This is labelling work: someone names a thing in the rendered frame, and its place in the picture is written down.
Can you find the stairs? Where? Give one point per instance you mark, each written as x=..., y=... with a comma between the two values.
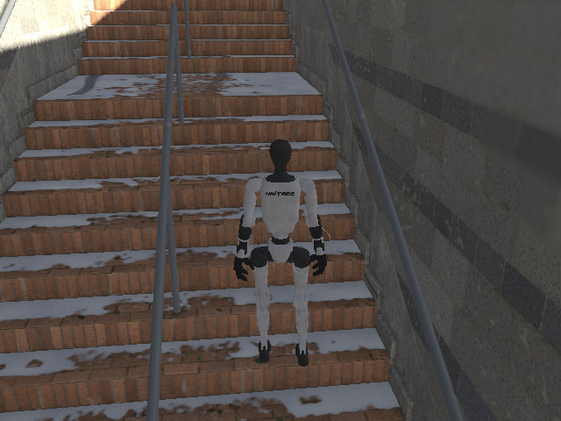
x=77, y=264
x=130, y=37

